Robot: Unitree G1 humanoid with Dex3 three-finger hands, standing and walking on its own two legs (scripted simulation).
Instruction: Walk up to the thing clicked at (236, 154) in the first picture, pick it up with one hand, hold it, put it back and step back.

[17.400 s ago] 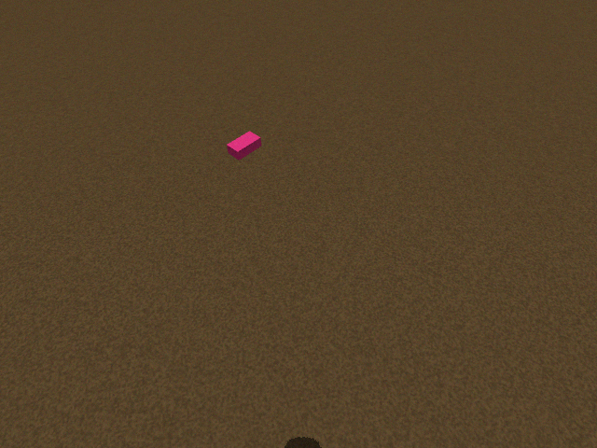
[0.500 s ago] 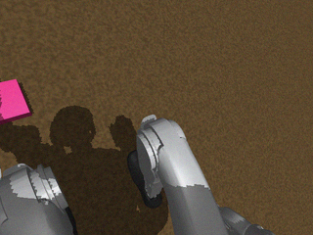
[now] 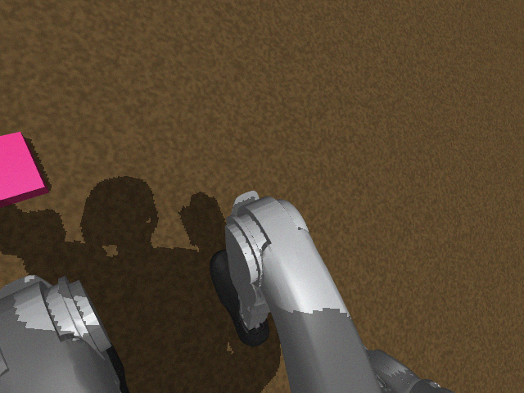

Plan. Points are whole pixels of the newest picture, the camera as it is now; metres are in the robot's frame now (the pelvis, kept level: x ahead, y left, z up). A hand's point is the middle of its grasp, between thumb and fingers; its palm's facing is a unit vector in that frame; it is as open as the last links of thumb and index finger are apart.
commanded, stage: close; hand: left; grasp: from above
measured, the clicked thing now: out of the picture +0.46 +0.25 -0.28
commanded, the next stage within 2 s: settle in 0.32 s
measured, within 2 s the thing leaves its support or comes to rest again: leaves its support in 0.72 s
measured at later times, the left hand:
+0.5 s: hand out of the picture +0.45 +0.25 -0.25, palm faces -0.45 -0.12 -0.88, open 11.8 cm
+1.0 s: hand out of the picture +0.46 +0.28 -0.18, palm faces -0.41 -0.08 -0.91, open 11.8 cm
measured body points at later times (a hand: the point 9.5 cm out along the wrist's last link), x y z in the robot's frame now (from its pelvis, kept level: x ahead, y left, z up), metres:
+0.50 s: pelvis +0.00 +0.00 +0.00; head +0.28 +0.11 +0.34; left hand +0.47 +0.25 -0.20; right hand +0.04 -0.25 -0.06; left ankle +0.06 +0.13 -0.27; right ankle +0.12 -0.13 -0.27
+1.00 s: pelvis +0.01 +0.00 +0.01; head +0.24 +0.09 +0.39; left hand +0.47 +0.28 -0.13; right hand +0.06 -0.27 -0.07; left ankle +0.06 +0.13 -0.27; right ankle +0.12 -0.13 -0.27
